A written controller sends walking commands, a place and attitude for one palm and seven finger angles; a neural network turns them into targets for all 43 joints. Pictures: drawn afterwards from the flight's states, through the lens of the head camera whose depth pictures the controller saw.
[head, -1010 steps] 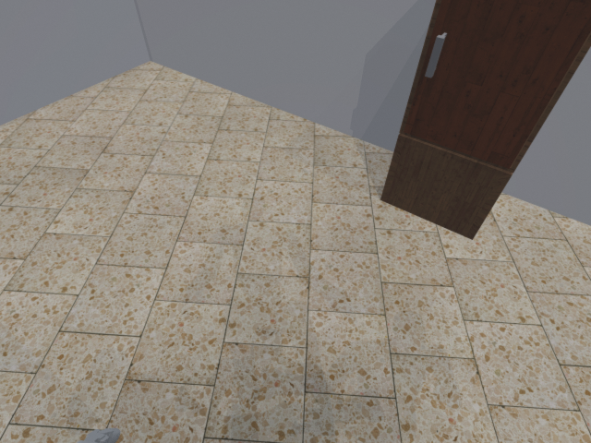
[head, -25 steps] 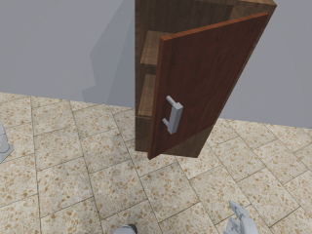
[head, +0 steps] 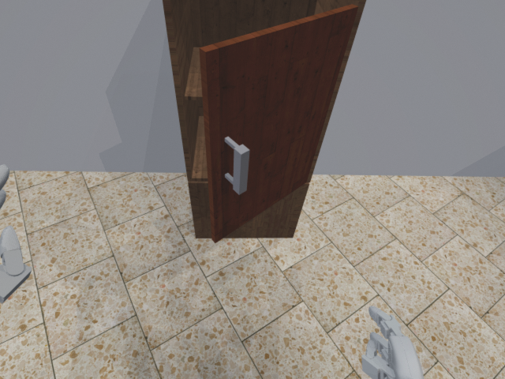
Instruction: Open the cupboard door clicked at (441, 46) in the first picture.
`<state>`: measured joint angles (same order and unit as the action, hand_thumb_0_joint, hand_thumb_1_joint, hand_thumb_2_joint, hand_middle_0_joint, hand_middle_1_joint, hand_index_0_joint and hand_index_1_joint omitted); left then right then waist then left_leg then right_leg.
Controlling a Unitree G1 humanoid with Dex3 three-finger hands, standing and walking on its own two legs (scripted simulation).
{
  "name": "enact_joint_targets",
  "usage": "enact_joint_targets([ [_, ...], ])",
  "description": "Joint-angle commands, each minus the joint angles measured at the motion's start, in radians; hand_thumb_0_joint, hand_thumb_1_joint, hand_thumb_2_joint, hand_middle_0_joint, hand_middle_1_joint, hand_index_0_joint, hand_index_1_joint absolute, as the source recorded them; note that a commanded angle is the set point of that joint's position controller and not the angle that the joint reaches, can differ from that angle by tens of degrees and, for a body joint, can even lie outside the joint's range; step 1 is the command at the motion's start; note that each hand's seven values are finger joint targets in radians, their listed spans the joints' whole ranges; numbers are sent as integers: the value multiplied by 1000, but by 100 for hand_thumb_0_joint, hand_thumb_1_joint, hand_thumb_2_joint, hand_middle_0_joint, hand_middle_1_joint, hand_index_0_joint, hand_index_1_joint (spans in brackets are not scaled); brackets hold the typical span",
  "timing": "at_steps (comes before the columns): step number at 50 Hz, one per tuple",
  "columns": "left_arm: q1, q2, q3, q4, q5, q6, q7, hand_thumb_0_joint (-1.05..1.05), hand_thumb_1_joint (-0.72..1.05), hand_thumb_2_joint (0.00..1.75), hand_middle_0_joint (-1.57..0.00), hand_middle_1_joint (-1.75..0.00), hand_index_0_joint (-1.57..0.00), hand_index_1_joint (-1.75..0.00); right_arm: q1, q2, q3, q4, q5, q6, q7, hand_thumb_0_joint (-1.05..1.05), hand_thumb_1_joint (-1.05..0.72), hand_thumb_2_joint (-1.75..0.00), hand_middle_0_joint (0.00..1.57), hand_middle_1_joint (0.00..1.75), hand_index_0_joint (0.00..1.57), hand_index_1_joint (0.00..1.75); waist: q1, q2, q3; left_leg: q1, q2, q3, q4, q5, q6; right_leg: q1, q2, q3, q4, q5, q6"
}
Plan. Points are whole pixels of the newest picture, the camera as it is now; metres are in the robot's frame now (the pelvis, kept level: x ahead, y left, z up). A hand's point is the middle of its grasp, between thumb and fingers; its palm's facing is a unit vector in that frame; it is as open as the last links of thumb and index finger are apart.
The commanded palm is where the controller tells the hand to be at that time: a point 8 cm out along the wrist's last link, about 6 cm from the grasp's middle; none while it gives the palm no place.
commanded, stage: stop stepping back and stand still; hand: left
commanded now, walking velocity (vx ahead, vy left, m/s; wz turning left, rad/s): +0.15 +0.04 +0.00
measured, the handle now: (234, 165) +0.56 +0.05 -0.02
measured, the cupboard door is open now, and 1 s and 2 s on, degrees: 38 38 38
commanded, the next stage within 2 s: let the arm hang, fingers relaxed in 0.98 s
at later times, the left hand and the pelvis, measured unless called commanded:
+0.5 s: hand (4, 313) +0.17 +0.26 +0.15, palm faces +0.42 -0.77 -0.48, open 7.4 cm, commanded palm +0.11 +0.30 +0.18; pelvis -0.02 +0.00 +0.00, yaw +2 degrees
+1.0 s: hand out of the picture +0.16 +0.29 +0.15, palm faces +0.44 -0.78 -0.45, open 7.4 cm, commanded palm +0.10 +0.33 +0.18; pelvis -0.03 +0.03 +0.00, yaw +2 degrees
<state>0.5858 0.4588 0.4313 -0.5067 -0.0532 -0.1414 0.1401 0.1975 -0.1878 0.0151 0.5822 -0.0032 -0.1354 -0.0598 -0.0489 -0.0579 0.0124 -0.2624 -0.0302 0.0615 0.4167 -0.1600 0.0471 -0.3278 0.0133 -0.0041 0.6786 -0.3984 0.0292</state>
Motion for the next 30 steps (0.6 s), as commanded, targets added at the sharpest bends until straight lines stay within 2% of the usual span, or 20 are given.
enact_joint_targets([
  [1,38,162,145,-286,14,-89,31,0,90,90,-20,-30,-20,-30,-98,-142,-39,-151,2,-42,-20,0,-90,-90,20,30,20,30,44,271,-66,-262,189,-162,-218,-328,33,325,1,-62,-130,112,-4],
  [2,28,163,145,-269,22,-96,35,0,90,90,-20,-30,-20,-30,-91,-142,-40,-152,3,-40,-21,0,-90,-90,20,30,20,30,43,251,-58,-311,164,-138,-184,-382,20,368,-11,-53,-171,121,-13],
  [3,3,168,148,-273,29,-105,38,0,90,90,-20,-30,-20,-30,-87,-144,-45,-153,0,-39,-20,0,-90,-90,20,30,20,30,41,217,-45,-309,126,-117,-108,-382,4,341,-43,-1,-242,92,-33],
  [4,-17,180,153,-259,31,-113,40,0,90,90,-20,-30,-20,-30,-82,-142,-51,-147,-6,-36,-19,0,-90,-90,20,30,20,30,38,128,-40,-250,74,-97,31,-339,-19,232,-117,124,-354,-11,-77],
  [5,-48,203,165,-263,27,-116,42,0,90,90,-20,-30,-20,-30,-77,-152,-60,-141,-12,-34,-19,0,-90,-90,20,30,20,30,37,27,-41,-186,42,-89,192,-284,-39,94,-234,310,-466,-165,-131],
  [6,-64,178,137,-224,25,-112,43,0,90,90,-20,-30,-20,-30,-52,-141,-65,-111,-4,-32,-19,0,-90,-90,20,30,20,30,44,-85,-38,-136,27,-82,377,-261,-50,-19,-329,440,-548,-317,-166],
  [7,-81,153,118,-195,28,-116,46,0,90,90,-20,-30,-20,-30,-37,-149,-74,-92,-3,-31,-20,0,-90,-90,20,30,20,30,39,-88,-14,-144,37,-96,499,-238,-51,-53,-349,440,-554,-286,-178],
  [8,-89,141,114,-157,31,-120,47,0,90,90,-20,-30,-20,-30,-25,-153,-72,-83,-5,-31,-19,0,-90,-90,20,30,20,30,30,-48,-23,-157,50,-103,529,-212,-50,-35,-338,397,-525,-210,-175],
  [10,-132,135,108,-100,33,-127,48,0,90,90,-20,-30,-20,-30,-34,-142,-59,-73,-3,-33,-21,0,-90,-90,20,30,20,30,29,6,-41,-126,70,-88,390,-197,-43,20,-297,277,-449,-52,-154],
  [12,-125,111,86,-50,35,-133,48,0,90,90,-20,-30,-20,-30,-43,-128,-51,-67,2,-38,-32,0,-90,-90,20,30,20,30,38,-21,-37,-52,60,-48,216,-179,-30,43,-250,183,-406,40,-131],
  [14,-121,100,74,-43,34,-134,49,0,90,90,-20,-30,-20,-30,-39,-131,-52,-58,1,-48,-33,0,-90,-90,20,30,20,30,40,-4,-24,24,41,-30,51,-115,-20,55,-201,143,-378,78,-91],
  [15,-107,99,67,-46,29,-135,48,0,90,90,-20,-30,-20,-30,-44,-142,-59,-56,2,-54,-35,0,-90,-90,20,30,20,30,43,17,-20,31,61,-53,3,-80,-16,81,-182,125,-351,126,-74],
  [17,-93,105,70,-92,27,-140,42,0,90,90,-20,-30,-20,-30,-54,-155,-63,-77,2,-56,-27,0,-90,-90,20,30,20,30,57,35,-40,23,102,-102,-10,48,-8,138,-122,104,-313,235,-42],
  [18,-88,120,83,-120,26,-143,37,0,90,90,-20,-30,-20,-30,-57,-161,-69,-84,5,-56,-23,0,-90,-90,20,30,20,30,58,19,-69,32,109,-104,5,102,-12,169,-113,105,-299,294,-37],
  [19,-36,125,101,-85,25,-138,34,0,90,90,-20,-30,-20,-30,-46,-155,-69,-81,8,-53,-20,0,-90,-90,20,30,20,30,51,-4,-84,23,94,-77,37,136,-18,193,-112,96,-292,367,-40],
  [20,-27,141,118,-108,23,-135,33,0,90,90,-20,-30,-20,-30,-51,-150,-64,-77,4,-48,-19,0,-90,-90,20,30,20,30,50,72,-98,22,85,-69,25,149,-25,201,-114,80,-270,414,-45],
  [21,-37,122,99,-133,24,-136,31,0,90,90,-20,-30,-20,-30,-58,-138,-56,-89,6,-46,-16,0,-90,-90,20,30,20,30,49,80,-95,13,89,-73,10,157,-28,215,-101,62,-256,421,-39],
  [24,-68,127,100,-168,21,-137,31,0,90,90,-20,-30,-20,-30,-63,-144,-56,-102,4,-50,-14,0,-90,-90,20,30,20,30,53,92,-87,-1,96,-84,-24,104,-27,210,-67,48,-263,348,-26],
  [25,-78,144,112,-185,20,-138,31,0,90,90,-20,-30,-20,-30,-65,-147,-57,-100,2,-54,-17,0,-90,-90,20,30,20,30,54,123,-81,-4,98,-85,-38,79,-29,205,-63,43,-265,329,-25],
  [30,-81,119,103,-145,17,-128,32,0,90,90,-20,-30,-20,-30,-60,-142,-52,-103,0,-58,-19,0,-90,-90,20,30,20,30,55,147,-67,-41,99,-87,-84,-22,-30,223,-42,31,-280,290,-19],
])
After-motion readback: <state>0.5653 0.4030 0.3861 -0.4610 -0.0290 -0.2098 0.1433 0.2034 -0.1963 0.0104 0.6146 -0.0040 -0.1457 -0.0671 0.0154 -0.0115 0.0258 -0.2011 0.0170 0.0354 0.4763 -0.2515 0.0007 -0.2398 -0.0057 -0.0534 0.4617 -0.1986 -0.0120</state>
